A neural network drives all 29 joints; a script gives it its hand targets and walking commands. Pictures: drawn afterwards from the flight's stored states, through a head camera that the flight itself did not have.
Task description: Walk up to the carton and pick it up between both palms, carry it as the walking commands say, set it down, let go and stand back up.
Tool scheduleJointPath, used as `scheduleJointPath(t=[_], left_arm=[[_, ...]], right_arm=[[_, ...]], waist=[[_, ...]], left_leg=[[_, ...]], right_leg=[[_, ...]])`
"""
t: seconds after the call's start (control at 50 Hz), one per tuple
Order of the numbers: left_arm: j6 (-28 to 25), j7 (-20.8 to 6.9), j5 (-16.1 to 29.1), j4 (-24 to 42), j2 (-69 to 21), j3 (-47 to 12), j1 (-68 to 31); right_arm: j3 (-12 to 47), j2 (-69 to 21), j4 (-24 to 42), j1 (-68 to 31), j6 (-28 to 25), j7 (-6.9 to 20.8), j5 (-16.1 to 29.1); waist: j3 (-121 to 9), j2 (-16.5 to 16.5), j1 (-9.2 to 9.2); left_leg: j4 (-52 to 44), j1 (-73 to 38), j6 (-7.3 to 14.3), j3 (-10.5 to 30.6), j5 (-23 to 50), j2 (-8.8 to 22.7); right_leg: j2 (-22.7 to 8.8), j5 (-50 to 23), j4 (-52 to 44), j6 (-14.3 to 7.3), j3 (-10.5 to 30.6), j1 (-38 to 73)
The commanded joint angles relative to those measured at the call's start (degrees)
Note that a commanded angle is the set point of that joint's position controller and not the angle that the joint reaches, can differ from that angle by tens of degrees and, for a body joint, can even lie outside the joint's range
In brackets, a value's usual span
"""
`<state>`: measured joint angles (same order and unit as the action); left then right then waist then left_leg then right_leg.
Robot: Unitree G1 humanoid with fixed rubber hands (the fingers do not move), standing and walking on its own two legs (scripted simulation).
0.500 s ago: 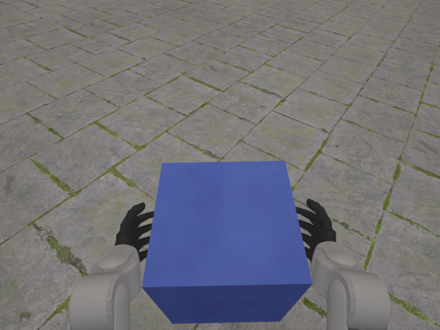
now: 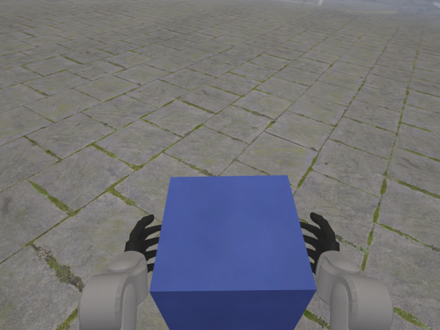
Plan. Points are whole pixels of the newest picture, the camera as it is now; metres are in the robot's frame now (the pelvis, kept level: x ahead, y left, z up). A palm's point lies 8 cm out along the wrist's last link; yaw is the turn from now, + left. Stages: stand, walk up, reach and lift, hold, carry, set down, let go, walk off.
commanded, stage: carry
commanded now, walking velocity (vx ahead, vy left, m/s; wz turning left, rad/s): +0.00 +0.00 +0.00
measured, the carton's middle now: (230, 261) +0.27 -0.01 +0.03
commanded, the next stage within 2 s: none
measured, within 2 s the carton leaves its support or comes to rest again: neither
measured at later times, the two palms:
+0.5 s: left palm (132, 261) +0.24 +0.15 +0.08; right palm (316, 260) +0.24 -0.15 +0.09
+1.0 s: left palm (137, 263) +0.24 +0.14 +0.07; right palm (318, 259) +0.25 -0.16 +0.08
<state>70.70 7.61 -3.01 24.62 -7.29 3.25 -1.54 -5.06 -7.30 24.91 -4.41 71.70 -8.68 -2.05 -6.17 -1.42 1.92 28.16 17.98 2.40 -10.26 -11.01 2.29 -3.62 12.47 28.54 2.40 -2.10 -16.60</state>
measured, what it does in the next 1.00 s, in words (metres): stands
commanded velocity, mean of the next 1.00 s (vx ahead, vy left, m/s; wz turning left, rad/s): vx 0.00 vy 0.00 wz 0.00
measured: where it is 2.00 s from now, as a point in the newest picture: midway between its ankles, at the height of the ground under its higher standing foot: outside the picture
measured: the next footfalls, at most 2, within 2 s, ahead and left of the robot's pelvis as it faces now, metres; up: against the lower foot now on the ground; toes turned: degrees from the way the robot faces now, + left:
none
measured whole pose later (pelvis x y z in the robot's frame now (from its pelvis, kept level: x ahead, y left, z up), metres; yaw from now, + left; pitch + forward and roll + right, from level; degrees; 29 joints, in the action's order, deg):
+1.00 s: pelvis +0.00 -0.01 +0.00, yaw +0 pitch +3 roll +0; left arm 64.7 7.7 -2.5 19.9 -7.3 4.2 -2.8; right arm -5.1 -7.3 20.4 -4.4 64.8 -7.4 -3.1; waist -5.1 -0.4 -0.4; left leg 27.8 20.7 2.0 -9.9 -9.8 2.8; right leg -3.1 11.8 28.7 1.6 -2.5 -19.5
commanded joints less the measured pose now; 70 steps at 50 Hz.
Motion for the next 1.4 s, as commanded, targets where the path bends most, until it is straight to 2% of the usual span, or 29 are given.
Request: scheduleJointPath(t=[0.0,0.02,0.12,0.28,0.32,0.38,0.4,0.44,0.52,0.54,0.62,0.64,0.72,0.78,0.84,0.9,0.94,1.0,1.02,1.08,1.1,1.12,1.2,1.22,1.24,1.26,1.32,1.34,1.38], left_arm=[[-1.8,-6.4,15.3,10.8,-48.6,-35.0,-29.0],[-2.0,-6.2,15.8,12.8,-48.3,-36.1,-30.4],[-2.2,-7.1,17.9,12.5,-49.6,-36.1,-31.1],[-2.4,-7.2,18.0,10.3,-49.7,-36.5,-29.8],[-3.0,-7.6,18.6,11.5,-49.1,-36.6,-30.4],[-3.5,-7.5,17.0,5.3,-47.9,-33.6,-29.0],[-3.8,-7.6,17.4,7.6,-48.3,-34.6,-29.6],[-4.4,-7.8,17.4,8.0,-49.0,-34.8,-28.9],[-5.6,-7.9,17.2,7.4,-49.4,-34.3,-29.5],[-5.2,-7.8,16.6,5.8,-48.7,-33.5,-28.3],[-6.8,-7.6,16.3,5.0,-47.7,-32.8,-28.2],[-7.2,-7.7,15.7,3.8,-47.6,-32.7,-26.9],[-7.8,-7.8,14.7,0.5,-47.2,-32.2,-27.0],[-8.6,-8.3,16.8,5.0,-48.2,-34.2,-29.8],[-8.4,-8.0,15.7,3.3,-46.5,-33.5,-29.3],[-8.5,-8.0,17.0,6.8,-47.8,-34.7,-30.1],[-8.7,-8.0,17.0,5.9,-47.9,-34.1,-28.9],[-8.4,-8.3,17.6,8.0,-48.3,-35.5,-28.4],[-8.4,-8.3,17.2,6.6,-46.5,-34.8,-29.0],[-8.1,-7.8,16.6,7.6,-47.4,-35.2,-28.1],[-8.1,-7.8,17.0,9.4,-46.4,-35.1,-29.6],[-7.5,-7.6,16.7,8.8,-46.3,-35.5,-28.9],[-6.4,-7.9,15.6,4.2,-46.0,-34.4,-27.8],[-6.7,-7.5,14.9,2.0,-45.3,-33.8,-27.4],[-6.5,-7.7,16.1,6.5,-47.1,-35.8,-29.7],[-7.0,-7.5,14.9,2.4,-45.4,-33.5,-29.6],[-6.6,-7.5,16.6,7.9,-46.8,-35.3,-30.9],[-5.9,-7.4,15.6,4.1,-46.4,-34.0,-30.1],[-5.9,-7.5,15.9,4.4,-47.4,-34.3,-29.4]], right_arm=[[37.2,-50.7,6.9,-27.8,-1.8,9.6,19.1],[36.8,-50.7,6.3,-26.9,-1.9,9.8,18.9],[37.0,-52.0,7.0,-27.0,-2.4,9.0,17.8],[35.4,-49.7,6.7,-25.0,-2.9,8.5,15.9],[35.5,-50.2,6.4,-24.7,-3.4,8.7,16.0],[34.6,-49.2,3.1,-25.3,-4.1,9.0,14.8],[35.4,-49.6,5.4,-27.2,-4.5,8.9,15.6],[36.6,-50.0,7.2,-27.8,-5.0,9.0,16.0],[37.0,-50.2,6.6,-28.3,-5.9,9.3,16.4],[36.4,-50.1,4.1,-26.8,-5.5,9.3,16.0],[35.7,-49.4,2.3,-25.3,-6.9,9.3,14.9],[36.0,-48.8,2.9,-26.3,-7.5,9.6,15.2],[35.1,-48.8,0.4,-26.8,-8.3,9.8,14.1],[35.6,-49.8,2.5,-27.2,-8.9,9.7,14.6],[35.0,-48.7,0.7,-26.4,-8.9,9.7,14.4],[35.8,-49.3,4.2,-27.1,-8.8,9.4,15.0],[36.2,-49.4,4.6,-27.2,-9.1,9.4,15.3],[37.3,-49.1,6.5,-26.6,-8.8,9.2,16.0],[35.7,-48.8,2.7,-25.1,-8.7,9.3,14.9],[36.4,-48.5,5.6,-25.9,-8.4,9.4,15.8],[36.7,-49.2,3.6,-25.2,-8.0,9.4,15.8],[35.9,-48.3,4.1,-25.1,-7.8,9.2,15.6],[35.3,-47.1,3.6,-27.5,-7.6,9.2,15.1],[33.6,-46.4,-0.5,-24.6,-7.6,9.2,13.6],[35.6,-48.1,4.3,-27.3,-7.5,9.4,15.5],[33.9,-47.3,-0.4,-26.4,-7.8,9.4,14.1],[35.6,-47.8,4.2,-27.1,-7.2,9.2,15.4],[34.9,-47.3,2.5,-28.2,-6.8,8.9,14.8],[35.5,-47.6,5.1,-29.2,-7.0,8.9,15.4]], waist=[[-8.7,6.4,-1.70],[-8.3,7.6,-1.58],[-11.6,0.4,-1.72],[-11.6,3.3,-1.53],[-13.0,2.8,-1.82],[-12.4,0.6,-2.01],[-12.5,2.5,-2.01],[-13.0,-0.6,-2.05],[-14.5,0.1,-2.01],[-15.1,2.3,-2.19],[-17.4,0.1,-2.24],[-17.4,2.1,-2.33],[-13.7,0.0,-2.27],[-12.9,0.7,-2.10],[-12.6,1.9,-2.16],[-13.7,-0.6,-2.00],[-17.0,-1.4,-2.16],[-17.1,1.1,-2.05],[-17.5,0.8,-2.16],[-14.6,2.2,-2.06],[-14.7,0.3,-2.01],[-14.7,2.5,-1.97],[-12.2,1.2,-1.75],[-11.8,2.7,-1.62],[-10.0,2.2,-1.65],[-10.1,1.6,-1.61],[-10.8,1.5,-1.79],[-9.6,0.3,-1.71],[-12.0,0.6,-1.87]], left_leg=[[-12.2,-3.8,-1.9,11.5,-13.8,8.5],[-13.2,-5.0,-1.8,11.9,-14.6,8.7],[-10.8,-6.1,-0.9,11.7,-12.3,8.6],[-12.0,-9.5,-0.3,12.0,-8.9,8.9],[-10.7,-8.8,-0.3,11.9,-5.2,8.7],[-11.3,-8.3,-0.7,13.1,-9.1,8.0],[-11.5,-8.0,-0.6,13.0,-11.1,8.3],[-10.4,-7.6,-0.9,12.0,-10.5,7.5],[-6.5,-8.8,-1.0,10.0,0.5,6.9],[-6.0,-10.5,-1.1,9.9,2.4,7.0],[-2.9,-9.5,-1.1,10.4,10.5,7.3],[-2.9,-11.1,-1.5,10.0,9.9,7.1],[-4.1,-9.1,-1.3,10.9,5.8,7.4],[-4.8,-8.2,-1.5,9.8,-0.8,6.2],[-5.4,-8.3,-1.4,10.2,0.7,6.5],[-5.6,-7.7,-1.2,9.8,-3.0,6.6],[-4.7,-9.3,-0.9,10.4,0.9,6.8],[-4.4,-9.1,-1.1,9.5,4.5,6.7],[-4.0,-9.9,-0.9,10.1,4.2,7.0],[-6.2,-7.6,-1.2,9.8,-1.8,6.6],[-5.8,-8.6,-0.8,10.7,0.3,7.0],[-6.3,-8.0,-0.5,10.5,-0.7,7.0],[-7.3,-5.2,-0.7,10.7,-8.1,6.4],[-7.8,-7.3,-0.9,10.7,-5.9,6.6],[-8.5,-4.7,-1.1,10.4,-8.8,6.5],[-8.6,-5.1,-1.2,11.7,-9.4,6.8],[-10.4,-3.7,-0.3,12.4,-14.1,6.9],[-11.8,-2.7,-0.3,13.4,-16.8,7.7],[-10.6,-3.5,-0.4,12.7,-13.4,7.2]], right_leg=[[-3.6,-1.1,-2.9,-1.9,3.6,-0.5],[-2.7,-0.9,-1.9,-1.1,2.9,-1.8],[-2.9,-2.5,-3.7,-1.3,3.5,0.6],[-2.6,-3.5,-2.1,-0.8,3.1,-2.2],[-2.9,-4.6,-2.4,-0.9,3.4,-0.4],[-2.2,-4.4,-2.1,-1.3,3.7,-0.8],[-2.1,-4.3,-2.5,-1.1,3.4,-0.7],[-2.7,-5.5,-3.3,-1.6,4.1,-0.2],[-4.7,-9.5,-3.8,-2.1,5.0,-0.2],[-4.4,-10.7,-3.7,-2.3,5.9,-0.9],[-5.0,-17.7,-2.7,-2.6,5.6,2.8],[-4.9,-17.1,-2.7,-2.8,5.8,1.1],[-4.4,-12.5,-3.7,-2.1,5.9,-0.9],[-4.7,-10.3,-4.3,-2.6,5.9,-1.8],[-4.1,-9.3,-4.1,-2.3,5.4,-2.4],[-4.0,-7.8,-4.5,-2.7,5.1,-1.9],[-3.9,-11.2,-3.4,-3.0,5.2,-0.2],[-4.2,-12.9,-3.0,-2.7,4.7,0.3],[-3.7,-11.4,-2.9,-3.1,5.0,0.3],[-3.5,-6.2,-3.3,-2.8,4.5,-1.6],[-3.4,-7.2,-3.5,-2.9,4.9,-1.7],[-3.7,-6.5,-3.4,-2.7,4.9,-1.0],[-3.6,-3.7,-4.5,-3.3,5.3,-1.6],[-3.3,-4.8,-3.8,-3.1,5.4,-3.9],[-3.4,-3.3,-4.3,-2.9,4.7,-3.0],[-2.8,-3.1,-3.6,-3.2,5.2,-3.5],[-2.3,-1.9,-3.3,-2.7,4.8,-3.2],[-2.0,-1.6,-2.5,-2.7,4.4,-2.9],[-2.3,-2.8,-2.8,-2.8,4.8,-1.8]])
